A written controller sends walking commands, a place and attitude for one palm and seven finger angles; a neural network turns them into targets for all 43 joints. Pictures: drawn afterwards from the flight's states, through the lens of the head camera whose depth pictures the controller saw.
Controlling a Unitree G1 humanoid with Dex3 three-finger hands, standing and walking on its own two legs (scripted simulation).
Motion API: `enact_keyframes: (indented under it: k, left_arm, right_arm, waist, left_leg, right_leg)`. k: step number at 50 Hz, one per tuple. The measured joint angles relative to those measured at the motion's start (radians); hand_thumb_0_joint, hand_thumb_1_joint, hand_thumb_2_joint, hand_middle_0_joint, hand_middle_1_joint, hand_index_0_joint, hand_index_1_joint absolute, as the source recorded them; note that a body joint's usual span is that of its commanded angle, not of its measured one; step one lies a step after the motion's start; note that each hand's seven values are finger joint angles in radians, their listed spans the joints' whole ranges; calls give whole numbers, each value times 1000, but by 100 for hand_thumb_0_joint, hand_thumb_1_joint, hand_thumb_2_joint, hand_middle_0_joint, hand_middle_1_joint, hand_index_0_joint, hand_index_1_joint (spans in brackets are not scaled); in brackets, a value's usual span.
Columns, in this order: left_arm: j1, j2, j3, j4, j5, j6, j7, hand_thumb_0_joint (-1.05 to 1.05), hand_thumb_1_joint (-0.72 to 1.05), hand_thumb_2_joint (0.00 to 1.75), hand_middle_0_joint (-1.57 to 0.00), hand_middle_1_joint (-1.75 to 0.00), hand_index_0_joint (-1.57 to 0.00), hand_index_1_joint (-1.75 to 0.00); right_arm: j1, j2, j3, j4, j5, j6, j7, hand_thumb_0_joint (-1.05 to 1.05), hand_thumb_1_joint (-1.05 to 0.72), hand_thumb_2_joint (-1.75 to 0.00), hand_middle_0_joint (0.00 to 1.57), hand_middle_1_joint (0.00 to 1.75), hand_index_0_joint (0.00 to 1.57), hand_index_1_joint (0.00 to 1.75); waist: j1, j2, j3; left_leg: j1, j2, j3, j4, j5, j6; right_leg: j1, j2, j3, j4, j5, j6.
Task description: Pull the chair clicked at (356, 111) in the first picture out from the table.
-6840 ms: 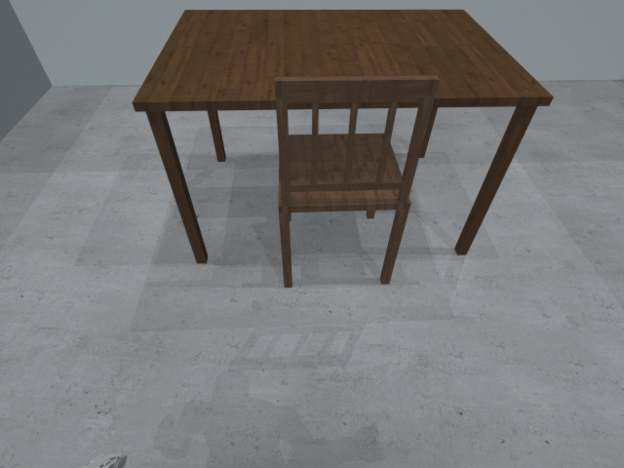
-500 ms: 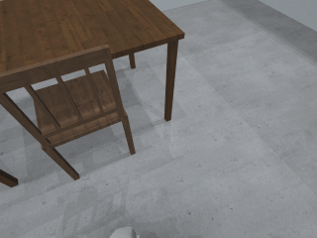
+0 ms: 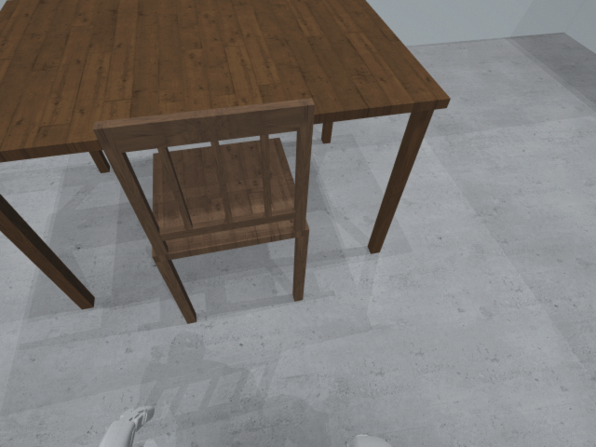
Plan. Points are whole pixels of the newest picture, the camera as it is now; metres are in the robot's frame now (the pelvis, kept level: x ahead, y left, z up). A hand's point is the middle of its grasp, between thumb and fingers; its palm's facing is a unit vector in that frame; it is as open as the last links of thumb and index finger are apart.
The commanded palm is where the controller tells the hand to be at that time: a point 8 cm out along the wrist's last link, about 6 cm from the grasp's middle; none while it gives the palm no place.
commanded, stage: turn to face it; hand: left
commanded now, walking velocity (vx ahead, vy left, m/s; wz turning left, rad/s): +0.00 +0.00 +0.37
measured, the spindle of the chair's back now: (222, 184) +0.65 +0.19 -0.12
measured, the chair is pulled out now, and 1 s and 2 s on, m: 0.00 0.00 0.00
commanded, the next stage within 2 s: take the last steps up to it in 0.26 s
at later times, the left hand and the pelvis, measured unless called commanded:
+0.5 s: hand out of the picture -0.01 +0.15 -0.16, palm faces +0.25 -0.94 -0.25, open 7.4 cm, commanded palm none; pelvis +0.00 -0.04 +0.00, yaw +12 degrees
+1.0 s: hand out of the picture +0.13 +0.20 -0.18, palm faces +0.20 -0.96 -0.18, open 7.4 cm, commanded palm none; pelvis +0.12 +0.01 -0.01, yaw +11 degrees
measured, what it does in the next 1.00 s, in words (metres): walks ahead: right foot, then left foot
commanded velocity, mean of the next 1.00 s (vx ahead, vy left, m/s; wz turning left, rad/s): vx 0.18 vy -0.05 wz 0.07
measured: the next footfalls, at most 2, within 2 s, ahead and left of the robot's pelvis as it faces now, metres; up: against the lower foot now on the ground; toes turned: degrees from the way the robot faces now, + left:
right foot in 0.14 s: +0.05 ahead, -0.14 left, +0.00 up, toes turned +4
left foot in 0.62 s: +0.00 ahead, +0.11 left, +0.00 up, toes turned +14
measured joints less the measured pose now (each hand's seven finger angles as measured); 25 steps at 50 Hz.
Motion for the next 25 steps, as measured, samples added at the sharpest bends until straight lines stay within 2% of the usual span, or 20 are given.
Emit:
enact_keyframes:
  k: [4,7,9,10,11,13,16,20,25]
  left_arm:
    - [-13,-17,-9,-12,-6,-7,4,1,91,90,-20,-29,-20,-30]
    - [0,-26,-18,-24,-8,-28,5,0,90,90,-20,-29,-20,-30]
    - [11,-40,-23,-18,-1,-42,8,0,90,90,-20,-29,-20,-30]
    - [21,-46,-29,-16,1,-42,6,0,90,90,-20,-29,-20,-30]
    - [33,-53,-33,-14,2,-42,6,0,90,90,-20,-29,-20,-30]
    - [59,-64,-34,-5,1,-40,6,0,90,90,-20,-29,-21,-30]
    - [92,-76,-33,14,2,-40,4,0,90,90,-21,-29,-21,-30]
    - [128,-84,-32,37,7,-47,2,1,90,90,-21,-29,-21,-30]
    - [187,-82,-27,81,18,-64,-6,0,90,90,-21,-29,-21,-30]
  right_arm:
    - [28,-10,-8,16,-3,9,-4,1,-90,-90,20,30,20,30]
    - [50,-19,-14,27,4,13,-5,1,-90,-90,20,30,20,30]
    - [47,-31,-24,39,11,18,-6,1,-90,-90,20,30,20,30]
    - [48,-35,-30,39,10,22,-7,1,-90,-90,20,30,20,30]
    - [50,-39,-34,41,8,27,-7,1,-90,-90,20,30,20,30]
    - [49,-49,-41,48,5,34,-1,1,-91,-90,20,30,20,30]
    - [42,-59,-45,56,3,37,7,1,-91,-90,20,30,20,30]
    - [24,-62,-43,69,2,42,8,1,-91,-90,20,30,20,30]
    - [-2,-51,-34,83,-2,32,14,1,-91,-90,20,30,20,30]
  waist:
    - [-17,26,-1]
    - [-14,36,-12]
    - [-12,63,-8]
    - [-17,68,-9]
    - [-19,70,-12]
    - [-16,71,-18]
    - [-12,69,-23]
    - [5,56,-20]
    - [44,32,-25]
  left_leg:
    - [-16,-8,-36,24,-8,-18]
    - [-45,-22,-55,79,-35,-41]
    - [-93,-6,-43,209,-147,-59]
    - [-127,-5,-28,312,-214,-68]
    - [-160,-2,-10,413,-249,-74]
    - [-209,22,25,576,-235,-85]
    - [-242,69,48,688,-170,-99]
    - [-227,111,52,662,-148,-113]
    - [-146,139,93,451,-183,-101]
  right_leg:
    - [67,35,-1,-150,-7,-21]
    - [169,47,-9,-366,115,-41]
    - [185,61,-32,-383,114,-101]
    - [192,55,-46,-380,108,-118]
    - [202,47,-57,-387,106,-128]
    - [228,36,-74,-417,116,-134]
    - [255,24,-97,-456,133,-134]
    - [268,8,-124,-480,143,-131]
    - [282,-5,-151,-507,149,-119]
